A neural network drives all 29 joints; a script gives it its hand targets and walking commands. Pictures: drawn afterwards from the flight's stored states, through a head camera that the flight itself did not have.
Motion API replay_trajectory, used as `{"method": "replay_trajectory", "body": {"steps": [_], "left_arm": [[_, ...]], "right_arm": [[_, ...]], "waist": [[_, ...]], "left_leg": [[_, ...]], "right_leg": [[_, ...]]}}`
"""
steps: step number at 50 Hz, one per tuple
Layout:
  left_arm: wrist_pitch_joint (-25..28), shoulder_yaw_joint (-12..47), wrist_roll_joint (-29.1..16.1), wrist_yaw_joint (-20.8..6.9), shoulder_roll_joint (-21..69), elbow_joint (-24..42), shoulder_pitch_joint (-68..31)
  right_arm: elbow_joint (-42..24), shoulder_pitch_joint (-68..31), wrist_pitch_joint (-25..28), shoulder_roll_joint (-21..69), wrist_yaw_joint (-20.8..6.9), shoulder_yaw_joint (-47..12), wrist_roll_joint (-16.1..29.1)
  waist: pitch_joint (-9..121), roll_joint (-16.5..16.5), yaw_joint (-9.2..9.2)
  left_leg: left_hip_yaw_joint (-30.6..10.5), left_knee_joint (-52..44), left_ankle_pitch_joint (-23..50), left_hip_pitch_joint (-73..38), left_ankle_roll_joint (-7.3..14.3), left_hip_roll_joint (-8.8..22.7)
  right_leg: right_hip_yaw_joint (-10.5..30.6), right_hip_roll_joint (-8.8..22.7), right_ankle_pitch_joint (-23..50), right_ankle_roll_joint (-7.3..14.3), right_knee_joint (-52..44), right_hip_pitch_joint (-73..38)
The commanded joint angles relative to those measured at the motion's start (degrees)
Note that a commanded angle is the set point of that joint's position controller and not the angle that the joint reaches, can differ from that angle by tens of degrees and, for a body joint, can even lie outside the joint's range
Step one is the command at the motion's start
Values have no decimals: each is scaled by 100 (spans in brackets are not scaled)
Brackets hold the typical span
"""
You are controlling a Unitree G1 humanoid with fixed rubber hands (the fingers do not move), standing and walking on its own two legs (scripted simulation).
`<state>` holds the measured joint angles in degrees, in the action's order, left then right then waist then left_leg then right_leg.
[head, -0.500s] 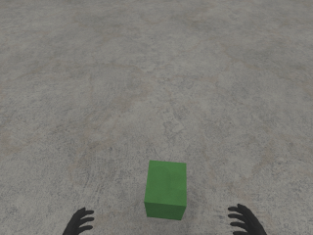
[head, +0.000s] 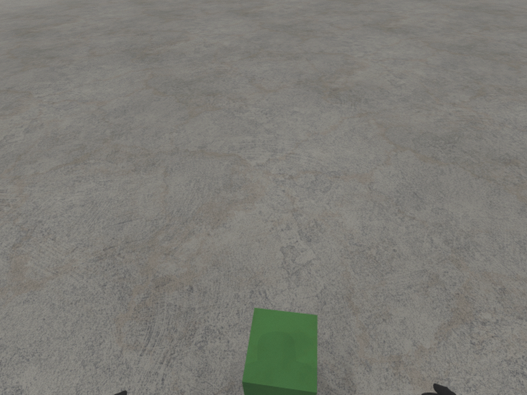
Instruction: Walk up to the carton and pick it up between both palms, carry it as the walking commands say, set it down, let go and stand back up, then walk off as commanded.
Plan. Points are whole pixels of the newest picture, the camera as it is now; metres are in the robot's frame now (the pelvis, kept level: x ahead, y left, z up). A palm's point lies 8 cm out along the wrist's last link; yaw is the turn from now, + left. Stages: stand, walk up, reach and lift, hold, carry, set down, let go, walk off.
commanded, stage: stand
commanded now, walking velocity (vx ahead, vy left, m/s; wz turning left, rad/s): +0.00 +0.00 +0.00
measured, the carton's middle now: (281, 365) +0.42 -0.04 -0.62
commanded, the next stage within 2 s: walk off in 1.68 s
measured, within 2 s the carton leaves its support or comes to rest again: neither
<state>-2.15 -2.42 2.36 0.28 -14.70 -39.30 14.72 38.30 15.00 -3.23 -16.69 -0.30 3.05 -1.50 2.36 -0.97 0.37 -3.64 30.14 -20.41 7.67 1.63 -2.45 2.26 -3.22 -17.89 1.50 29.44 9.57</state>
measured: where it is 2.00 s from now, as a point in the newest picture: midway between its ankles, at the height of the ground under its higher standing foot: outside the picture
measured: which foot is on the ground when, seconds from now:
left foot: down 0.00-1.00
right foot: down 0.00-1.00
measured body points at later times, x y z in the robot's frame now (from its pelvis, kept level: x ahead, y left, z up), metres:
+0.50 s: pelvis -0.01 +0.00 +0.01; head -0.05 +0.00 +0.46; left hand +0.07 +0.29 -0.11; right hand +0.09 -0.29 -0.11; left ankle -0.05 +0.11 -0.73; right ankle -0.02 -0.11 -0.73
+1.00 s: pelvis -0.03 +0.01 +0.01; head -0.06 +0.01 +0.46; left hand +0.03 +0.30 -0.12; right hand +0.03 -0.29 -0.12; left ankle -0.05 +0.11 -0.73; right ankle -0.02 -0.11 -0.73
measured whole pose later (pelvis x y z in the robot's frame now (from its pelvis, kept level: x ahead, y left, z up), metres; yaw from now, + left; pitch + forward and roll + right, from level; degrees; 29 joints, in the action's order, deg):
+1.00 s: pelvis -0.03 +0.01 +0.01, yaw +0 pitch -3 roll +0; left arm 1.2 -0.2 1.0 0.2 -18.8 -59.7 12.7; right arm 59.8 12.2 1.3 -20.1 0.6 -1.1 -0.8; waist 1.5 -0.1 0.0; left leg -3.2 22.6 -13.4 6.2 2.0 -3.2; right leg 3.4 -2.0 -11.4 0.6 22.9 8.5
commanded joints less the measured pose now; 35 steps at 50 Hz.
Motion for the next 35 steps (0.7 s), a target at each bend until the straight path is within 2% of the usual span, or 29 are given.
{"method": "replay_trajectory", "body": {"steps": [1, 2, 3, 4, 5, 6, 7, 8, 9, 10, 11, 13, 14, 15, 18, 19, 20, 21, 22, 24, 25, 26, 27, 29, 30, 31, 32, 34, 35], "left_arm": [[310, -333, -23, 52, -1005, 321, -245], [326, -307, 4, 62, -1004, 243, -334], [330, -392, -12, 85, -1235, 251, -177], [350, -340, -44, 86, -1086, 156, -333], [341, -322, -32, 74, -1030, 91, -363], [393, -389, -16, 73, -1188, 29, -230], [381, -289, -36, 66, -1078, 16, -342], [400, -385, -43, 96, -1263, -59, -247], [396, -339, -44, 128, -1253, -198, -123], [425, -292, -47, 90, -1184, -150, -359], [433, -308, -30, 101, -1169, -216, -298], [408, -288, -59, 93, -1242, -340, -357], [411, -323, -66, 106, -1367, -358, -336], [401, -348, -84, 110, -1382, -491, -210], [406, -310, -69, 105, -1433, -586, -377], [421, -309, -41, 99, -1421, -656, -318], [418, -302, -51, 88, -1423, -654, -431], [423, -317, -34, 104, -1473, -718, -422], [426, -213, -105, 78, -1331, -798, -247], [461, -173, -79, 88, -1363, -948, -195], [449, -171, -98, 88, -1318, -989, -97], [444, -180, -70, 98, -1468, -987, -435], [456, -219, -68, 63, -1406, -979, -461], [446, -163, -94, 31, -1450, -999, -568], [452, -178, -137, 58, -1507, -1104, -323], [454, -177, -114, 65, -1498, -1206, -218], [485, -176, -95, 63, -1572, -1195, -426], [476, -120, -141, 36, -1526, -1189, -421], [475, -130, -101, 64, -1609, -1299, -464]], "right_arm": [[-422, -427, 436, -887, 73, 253, -40], [-319, -333, 445, -799, 89, 226, -3], [-249, -326, 456, -857, 83, 217, -32], [-234, -385, 497, -863, 123, 204, -11], [-21, -132, 515, -1060, 146, 243, -30], [67, -208, 488, -1199, 176, 255, -62], [-10, -373, 508, -993, 170, 212, -2], [49, -244, 465, -1119, 195, 217, -57], [206, -58, 469, -1035, 196, 179, -20], [204, -408, 500, -1128, 177, 150, -1], [228, -353, 505, -1111, 208, 167, -24], [375, -410, 509, -1197, 220, 151, -2], [426, -164, 540, -1083, 195, 95, 58], [557, -265, 530, -1229, 222, 122, -21], [582, -485, 512, -1214, 184, 80, 10], [623, -524, 532, -1154, 179, 39, -16], [647, -416, 551, -1246, 189, 83, 31], [781, -314, 519, -1270, 175, 71, 11], [796, -460, 538, -1414, 176, 84, 14], [901, -274, 576, -1247, 129, 39, 49], [898, -326, 611, -1193, 155, -17, 28], [897, -429, 599, -1115, 138, -31, 55], [956, -531, 590, -1335, 180, 1, 22], [1116, -394, 593, -1401, 203, 20, 14], [1076, -599, 621, -1396, 176, -1, 58], [1085, -488, 629, -1241, 170, -77, 31], [1223, -382, 585, -1291, 179, -63, 67], [1299, -472, 558, -1280, 172, -129, 59], [1383, -465, 546, -1289, 146, -108, 55]], "waist": [[-35, -109, -98], [-14, -19, -34], [57, -158, -116], [80, 231, -37], [178, 220, 11], [22, 85, -74], [251, 339, -32], [101, 227, -73], [132, 108, -30], [300, -50, -62], [65, -111, -28], [171, 224, -60], [-16, 388, 2], [67, 304, -133], [-77, 8, -91], [-115, -186, -161], [-202, 113, -27], [-235, 155, -10], [-180, -14, -122], [-53, 52, -19], [-182, 83, -118], [-278, 222, 20], [-327, -2, -88], [-353, 79, 27], [-34, 161, -103], [-141, 141, -72], [-295, -110, 75], [-360, 222, -121], [-278, 38, -41]], "left_leg": [[-558, -517, 2032, 326, -68, 508], [-569, -553, 2052, 326, -68, 552], [-519, -496, 2115, 203, -73, 546], [-593, -445, 2167, 236, -9, 561], [-510, -486, 2088, 67, -40, 515], [-577, -477, 2253, 151, -7, 605], [-681, -580, 2396, -54, -11, 697], [-566, -421, 2421, 166, 4, 586], [-638, -591, 2380, 65, -4, 610], [-540, -652, 2460, -43, -74, 607], [-620, -667, 2607, 67, -19, 648], [-640, -672, 2560, -30, -6, 669], [-672, -684, 2282, 80, -62, 643], [-614, -632, 2348, 139, 28, 635], [-646, -939, 1741, 161, 12, 686], [-689, -833, 1947, 273, 34, 675], [-618, -835, 1828, 239, -7, 670], [-680, -951, 1758, 258, 27, 680], [-700, -931, 1792, 182, 40, 737], [-662, -914, 1680, 134, 23, 671], [-658, -873, 1712, 188, 32, 678], [-736, -1057, 1749, 209, 16, 714], [-687, -959, 1795, 268, 33, 721], [-731, -986, 1571, 234, 52, 723], [-790, -1022, 1649, 106, 56, 753], [-730, -1025, 1476, 198, 64, 716], [-745, -1030, 1584, 201, 52, 705], [-644, -980, 1526, 348, 31, 689], [-663, -1078, 1297, 291, 25, 633]], "right_leg": [[623, 641, 2036, -37, -474, 21], [638, 637, 2040, -29, -469, -22], [636, 628, 2065, -83, -519, 39], [665, 651, 2112, -61, -543, -48], [659, 674, 2165, -45, -568, -10], [763, 721, 2179, -137, -556, 20], [480, 591, 2112, -117, -535, -82], [624, 652, 2459, -142, -601, -152], [671, 696, 2445, -71, -549, -204], [597, 692, 2373, -71, -518, -243], [628, 670, 2378, -19, -516, -118], [653, 692, 2354, -103, -631, -188], [623, 670, 2205, -111, -691, -168], [719, 737, 2329, -166, -736, -323], [744, 684, 1364, -73, -841, -47], [707, 720, 1569, -62, -782, -115], [730, 696, 1675, -105, -849, -25], [713, 695, 1487, -106, -858, -45], [780, 729, 1416, -47, -856, -50], [744, 741, 1480, -31, -836, -139], [769, 736, 1570, -73, -932, -78], [710, 722, 1480, -37, -858, -38], [806, 762, 1349, -26, -878, 57], [764, 726, 1252, -14, -951, 79], [701, 693, 1371, -16, -904, -137], [789, 701, 1278, -23, -993, -98], [835, 742, 1150, 1, -979, 52], [821, 692, 903, -40, -1066, 37], [869, 694, 651, -41, -1048, 43]]}}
